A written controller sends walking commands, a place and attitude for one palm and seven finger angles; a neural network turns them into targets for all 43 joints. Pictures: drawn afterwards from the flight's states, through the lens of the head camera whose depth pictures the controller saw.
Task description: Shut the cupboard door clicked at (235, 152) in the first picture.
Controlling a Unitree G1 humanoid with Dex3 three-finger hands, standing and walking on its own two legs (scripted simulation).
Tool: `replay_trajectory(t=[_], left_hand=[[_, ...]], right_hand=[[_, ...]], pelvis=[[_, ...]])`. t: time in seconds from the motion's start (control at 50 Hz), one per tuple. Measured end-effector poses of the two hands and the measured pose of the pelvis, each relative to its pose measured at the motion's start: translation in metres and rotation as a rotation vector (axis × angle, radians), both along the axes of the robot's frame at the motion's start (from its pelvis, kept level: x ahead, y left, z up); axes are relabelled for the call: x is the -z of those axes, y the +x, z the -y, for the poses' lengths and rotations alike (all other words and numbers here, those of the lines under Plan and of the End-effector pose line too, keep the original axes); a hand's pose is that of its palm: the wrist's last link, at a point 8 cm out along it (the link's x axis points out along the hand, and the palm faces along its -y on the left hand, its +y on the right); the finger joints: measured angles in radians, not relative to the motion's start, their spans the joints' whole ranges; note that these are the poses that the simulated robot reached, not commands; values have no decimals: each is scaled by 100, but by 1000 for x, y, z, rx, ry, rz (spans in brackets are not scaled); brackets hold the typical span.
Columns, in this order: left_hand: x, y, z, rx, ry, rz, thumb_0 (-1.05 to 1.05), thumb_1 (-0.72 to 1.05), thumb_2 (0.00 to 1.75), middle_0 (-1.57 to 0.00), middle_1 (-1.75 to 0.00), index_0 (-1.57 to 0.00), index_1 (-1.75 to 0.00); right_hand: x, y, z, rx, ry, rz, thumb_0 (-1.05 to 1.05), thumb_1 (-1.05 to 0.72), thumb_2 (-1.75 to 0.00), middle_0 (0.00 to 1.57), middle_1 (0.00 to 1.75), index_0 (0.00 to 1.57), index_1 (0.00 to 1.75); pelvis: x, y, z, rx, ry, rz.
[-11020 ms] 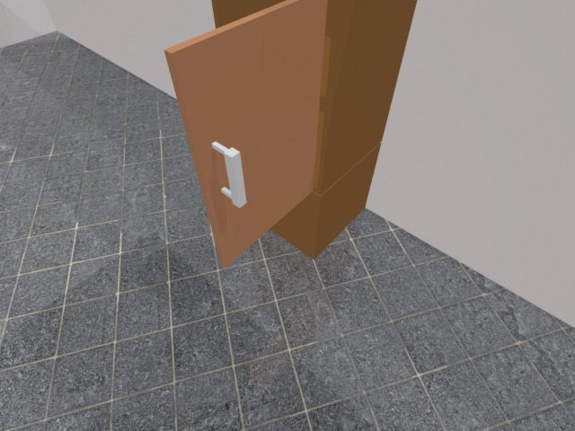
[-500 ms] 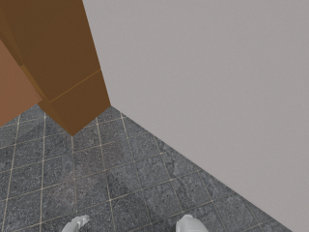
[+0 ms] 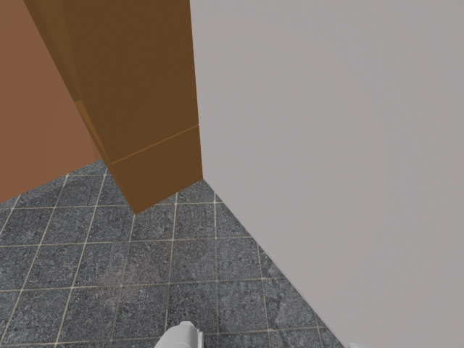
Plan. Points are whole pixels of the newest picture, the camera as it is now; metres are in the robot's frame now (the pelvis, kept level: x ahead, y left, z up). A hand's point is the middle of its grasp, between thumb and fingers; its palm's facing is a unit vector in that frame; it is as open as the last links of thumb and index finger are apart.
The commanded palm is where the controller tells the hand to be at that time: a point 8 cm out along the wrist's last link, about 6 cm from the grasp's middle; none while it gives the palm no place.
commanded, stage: turn to face it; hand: left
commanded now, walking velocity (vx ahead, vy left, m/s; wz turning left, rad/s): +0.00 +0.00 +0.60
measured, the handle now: out of the picture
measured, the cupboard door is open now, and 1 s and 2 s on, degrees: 91 91 91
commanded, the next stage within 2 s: take the last steps up to it in 0.92 s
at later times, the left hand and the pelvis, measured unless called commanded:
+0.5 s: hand (114, 336) +0.16 +0.24 -0.16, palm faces +0.23 -0.94 -0.24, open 7.4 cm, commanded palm none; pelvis +0.08 +0.01 +0.00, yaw +13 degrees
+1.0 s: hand out of the picture +0.03 +0.14 -0.15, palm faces +0.53 -0.80 -0.28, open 7.3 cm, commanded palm none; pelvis +0.11 -0.05 +0.01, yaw +32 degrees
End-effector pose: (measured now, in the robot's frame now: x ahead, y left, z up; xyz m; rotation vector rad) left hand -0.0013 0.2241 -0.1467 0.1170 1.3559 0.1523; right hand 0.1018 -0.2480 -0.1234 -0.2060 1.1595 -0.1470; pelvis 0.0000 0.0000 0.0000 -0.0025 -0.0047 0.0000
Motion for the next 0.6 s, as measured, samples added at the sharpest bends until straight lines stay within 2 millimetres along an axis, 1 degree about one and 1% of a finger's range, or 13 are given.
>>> replay_trajectory(t=[0.04,0.08,0.1,0.14,0.18,0.26,0.32,0.38,0.48,0.6], left_hand=[[9,-7,-6,-38,-14,-47,0,93,90,-20,-30,-20,-30],[20,-9,-15,-69,-26,-87,0,92,90,-20,-30,-20,-30],[24,-8,-21,-80,-26,-102,0,92,90,-20,-30,-20,-30],[25,4,-33,-100,-10,-99,1,92,90,-20,-30,-20,-30],[21,22,-43,-115,9,-61,1,92,90,-20,-30,-20,-30],[6,63,-61,-126,40,43,1,91,90,-20,-30,-20,-30],[-5,88,-68,-128,62,102,1,91,90,-20,-29,-19,-30],[-12,107,-71,-134,79,141,1,91,90,-20,-29,-19,-30],[-19,132,-62,-150,95,187,1,91,90,-20,-29,-19,-30],[-27,154,-35,-172,114,239,1,91,90,-20,-30,-19,-30]], right_hand=[[0,32,-9,-47,-18,26,0,-92,-90,19,30,19,30],[3,59,-17,-82,-38,65,0,-91,-90,19,30,19,30],[4,68,-22,-93,-45,77,0,-91,-90,19,30,19,30],[3,77,-29,-116,-52,73,0,-91,-90,20,30,20,30],[1,79,-36,-132,-59,46,0,-91,-90,20,30,20,30],[-1,76,-46,-153,-51,-21,0,-91,-90,20,30,20,30],[-2,72,-51,-154,-32,-59,0,-90,-90,20,30,20,30],[-2,68,-50,-154,-18,-91,0,-90,-90,20,30,20,30],[1,66,-36,-155,-15,-139,1,-90,-90,20,30,20,30],[13,72,-2,-175,-20,-196,1,-90,-90,20,30,20,30]], pelvis=[[6,14,-8,-22,4,1],[17,29,-19,-37,-11,-2],[20,33,-22,-52,-10,-3],[19,38,-26,-67,-6,1],[15,42,-29,-84,-11,-3],[4,49,-33,-116,-24,-15],[-1,56,-32,-142,-31,-27],[-4,64,-27,-170,-34,-37],[-5,77,-14,-219,-28,-51],[-1,88,11,-291,-12,-62]])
